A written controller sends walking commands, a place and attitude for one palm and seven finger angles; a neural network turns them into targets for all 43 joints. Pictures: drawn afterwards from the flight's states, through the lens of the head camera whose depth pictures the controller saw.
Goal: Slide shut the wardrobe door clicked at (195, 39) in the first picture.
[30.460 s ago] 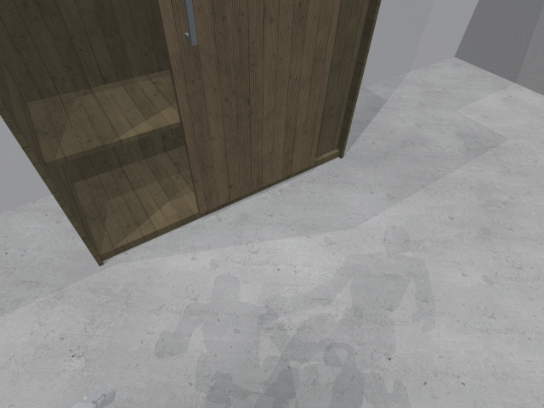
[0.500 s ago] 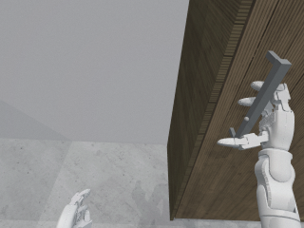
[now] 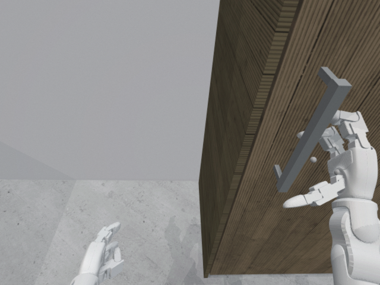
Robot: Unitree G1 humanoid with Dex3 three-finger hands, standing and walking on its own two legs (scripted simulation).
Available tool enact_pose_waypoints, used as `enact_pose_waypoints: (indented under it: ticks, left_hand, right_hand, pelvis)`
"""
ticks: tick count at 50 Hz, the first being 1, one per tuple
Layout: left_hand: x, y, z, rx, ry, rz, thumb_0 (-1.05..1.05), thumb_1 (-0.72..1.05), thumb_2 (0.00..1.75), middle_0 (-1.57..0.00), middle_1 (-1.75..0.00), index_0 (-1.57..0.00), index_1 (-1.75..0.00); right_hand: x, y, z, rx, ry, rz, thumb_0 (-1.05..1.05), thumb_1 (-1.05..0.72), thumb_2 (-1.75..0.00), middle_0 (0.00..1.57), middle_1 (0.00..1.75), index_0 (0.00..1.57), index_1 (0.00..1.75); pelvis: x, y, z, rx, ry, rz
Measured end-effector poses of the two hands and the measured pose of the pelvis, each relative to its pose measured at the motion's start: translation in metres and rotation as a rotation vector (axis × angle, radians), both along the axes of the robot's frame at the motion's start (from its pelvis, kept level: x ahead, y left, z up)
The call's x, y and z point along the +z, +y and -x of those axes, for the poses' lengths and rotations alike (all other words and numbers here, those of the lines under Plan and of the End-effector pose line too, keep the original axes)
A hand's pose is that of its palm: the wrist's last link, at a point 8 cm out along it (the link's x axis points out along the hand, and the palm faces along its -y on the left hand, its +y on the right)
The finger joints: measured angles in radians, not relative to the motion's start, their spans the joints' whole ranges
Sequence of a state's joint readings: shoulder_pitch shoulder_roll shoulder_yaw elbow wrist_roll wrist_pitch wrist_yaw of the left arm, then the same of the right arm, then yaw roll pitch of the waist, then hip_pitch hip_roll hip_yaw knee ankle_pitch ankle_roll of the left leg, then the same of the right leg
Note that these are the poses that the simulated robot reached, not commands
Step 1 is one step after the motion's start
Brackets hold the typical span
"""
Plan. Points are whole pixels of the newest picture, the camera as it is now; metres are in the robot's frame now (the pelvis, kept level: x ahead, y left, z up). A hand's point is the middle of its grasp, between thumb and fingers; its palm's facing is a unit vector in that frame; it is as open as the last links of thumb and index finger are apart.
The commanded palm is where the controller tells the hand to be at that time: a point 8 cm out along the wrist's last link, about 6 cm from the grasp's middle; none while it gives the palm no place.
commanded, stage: slip the hand off the handle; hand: right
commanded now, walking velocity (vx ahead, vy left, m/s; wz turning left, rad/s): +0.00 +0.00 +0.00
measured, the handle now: (300, 139) +0.32 -0.18 +0.20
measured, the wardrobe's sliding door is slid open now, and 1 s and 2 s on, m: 0.00 0.00 0.00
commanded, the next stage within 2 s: draw the hand back to the body in 1.02 s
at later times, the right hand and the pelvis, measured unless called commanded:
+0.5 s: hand (345, 168) +0.26 -0.24 +0.20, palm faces +0.17 +0.98 -0.08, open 14.7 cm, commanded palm +0.22 -0.28 +0.20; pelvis -0.01 -0.01 +0.00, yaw +0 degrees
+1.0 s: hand (365, 210) +0.19 -0.23 +0.19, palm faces +0.16 +0.98 -0.12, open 14.7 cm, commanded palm +0.14 -0.28 +0.20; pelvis +0.00 -0.01 +0.00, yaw -1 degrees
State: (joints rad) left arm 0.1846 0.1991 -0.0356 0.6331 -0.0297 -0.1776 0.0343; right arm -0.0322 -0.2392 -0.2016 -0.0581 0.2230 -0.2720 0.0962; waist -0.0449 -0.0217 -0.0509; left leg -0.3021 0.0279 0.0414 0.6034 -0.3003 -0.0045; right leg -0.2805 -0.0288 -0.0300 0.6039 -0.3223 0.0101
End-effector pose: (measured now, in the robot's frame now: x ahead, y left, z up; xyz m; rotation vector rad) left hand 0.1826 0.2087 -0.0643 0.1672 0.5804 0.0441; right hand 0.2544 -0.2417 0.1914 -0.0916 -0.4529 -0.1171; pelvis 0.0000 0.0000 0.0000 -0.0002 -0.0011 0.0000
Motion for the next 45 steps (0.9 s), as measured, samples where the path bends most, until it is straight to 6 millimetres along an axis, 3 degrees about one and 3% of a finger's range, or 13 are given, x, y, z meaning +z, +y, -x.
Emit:
enact_pose_waypoints:
  ticks: [7,17,23,29,38,45]
  left_hand:
    - [-0.003,-0.006,0.009,-0.005,0.017,-0.012,0.01,0.9,0.9,-0.21,-0.3,-0.2,-0.3]
    - [-0.012,0.006,0.037,0.043,0.071,-0.051,0.02,0.9,0.9,-0.21,-0.3,-0.2,-0.3]
    - [-0.011,0.012,0.045,0.06,0.065,-0.064,0.02,0.9,0.9,-0.21,-0.3,-0.2,-0.3]
    - [-0.005,0.011,0.038,0.05,0.023,-0.058,0.02,0.9,0.9,-0.21,-0.3,-0.2,-0.3]
    - [0.005,-0.002,0.013,-0.021,-0.046,-0.059,0.02,0.9,0.9,-0.21,-0.3,-0.2,-0.3]
    - [0.01,-0.013,-0.002,-0.057,-0.09,-0.054,0.02,0.9,0.9,-0.21,-0.3,-0.2,-0.3]
  right_hand:
    - [0.0,-0.02,0.003,-0.032,0.002,0.008,-0.02,0.56,-0.2,0.43,1.23,0.25,1.15]
    - [0.003,-0.046,0.007,-0.054,-0.006,0.016,-0.02,0.56,-0.19,0.34,1.2,0.25,1.15]
    - [0.002,-0.048,0.013,-0.044,-0.001,0.012,-0.02,0.56,-0.2,0.3,1.18,0.25,1.15]
    - [-0.002,-0.045,0.035,-0.037,0.007,0.024,-0.02,0.56,-0.2,0.27,1.16,0.25,1.15]
    - [-0.001,-0.059,0.076,-0.102,0.0,0.03,-0.02,0.56,-0.2,0.26,1.15,0.25,1.15]
    - [-0.003,-0.05,0.085,-0.053,0.017,0.039,-0.02,0.56,-0.19,0.25,1.15,0.25,1.15]
  pelvis:
    - [-0.001,-0.007,0.004,0.0,-0.004,-0.006]
    - [-0.002,-0.011,0.009,0.002,-0.006,-0.008]
    - [-0.002,-0.013,0.012,0.005,-0.006,-0.009]
    - [-0.002,-0.013,0.01,0.01,-0.009,-0.007]
    - [-0.003,-0.01,0.011,-0.012,-0.022,-0.016]
    - [-0.004,-0.011,0.009,-0.024,-0.023,-0.019]
